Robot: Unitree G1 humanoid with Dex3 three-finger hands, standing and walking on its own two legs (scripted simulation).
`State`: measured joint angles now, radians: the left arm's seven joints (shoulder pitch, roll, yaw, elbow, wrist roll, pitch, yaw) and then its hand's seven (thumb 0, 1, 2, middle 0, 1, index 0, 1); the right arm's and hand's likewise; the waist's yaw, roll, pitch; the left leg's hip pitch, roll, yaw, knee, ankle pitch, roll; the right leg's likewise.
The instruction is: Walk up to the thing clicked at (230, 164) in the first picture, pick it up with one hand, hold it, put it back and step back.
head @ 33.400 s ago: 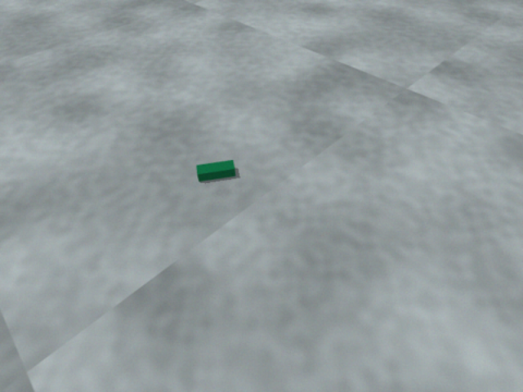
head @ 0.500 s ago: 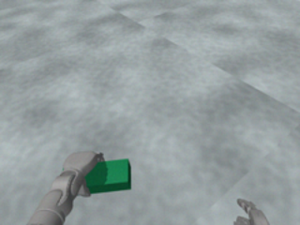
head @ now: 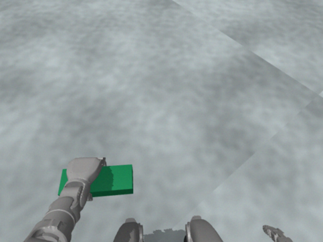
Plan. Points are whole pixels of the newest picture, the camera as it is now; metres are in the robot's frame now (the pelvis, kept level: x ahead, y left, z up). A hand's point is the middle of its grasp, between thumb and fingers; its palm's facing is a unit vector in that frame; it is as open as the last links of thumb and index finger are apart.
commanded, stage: crouch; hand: left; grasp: from above
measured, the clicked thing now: (98, 181) +0.31 +0.20 -0.15
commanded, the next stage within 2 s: lower in 1.46 s
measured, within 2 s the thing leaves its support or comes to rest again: neither
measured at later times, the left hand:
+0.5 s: hand (109, 190) +0.34 +0.21 -0.37, palm faces -0.49 +0.02 -0.87, open 10.4 cm
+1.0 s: hand (116, 189) +0.37 +0.20 -0.48, palm faces -0.48 +0.00 -0.88, open 10.4 cm
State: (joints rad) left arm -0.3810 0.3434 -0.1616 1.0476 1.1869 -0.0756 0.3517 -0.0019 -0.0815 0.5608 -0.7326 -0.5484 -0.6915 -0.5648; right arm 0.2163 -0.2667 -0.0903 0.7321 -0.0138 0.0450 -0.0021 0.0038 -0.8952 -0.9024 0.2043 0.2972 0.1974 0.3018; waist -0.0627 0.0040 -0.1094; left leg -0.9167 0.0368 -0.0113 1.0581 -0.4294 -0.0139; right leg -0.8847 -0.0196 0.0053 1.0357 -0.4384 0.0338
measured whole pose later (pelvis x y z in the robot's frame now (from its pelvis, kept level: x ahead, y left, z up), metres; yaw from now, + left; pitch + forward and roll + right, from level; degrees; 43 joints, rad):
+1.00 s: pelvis -0.05 +0.00 -0.29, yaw -4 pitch +36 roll -5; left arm -0.74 0.47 -0.02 1.28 1.21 -0.10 0.44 0.00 -0.10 0.57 -0.75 -0.54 -0.71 -0.56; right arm 0.13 -0.23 -0.04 0.77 -0.12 -0.06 0.08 0.00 -0.91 -0.91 0.20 0.30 0.20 0.30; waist -0.16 0.01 -0.15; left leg -2.13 0.03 -0.11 2.17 -0.68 -0.03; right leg -2.07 0.02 -0.02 2.12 -0.69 0.04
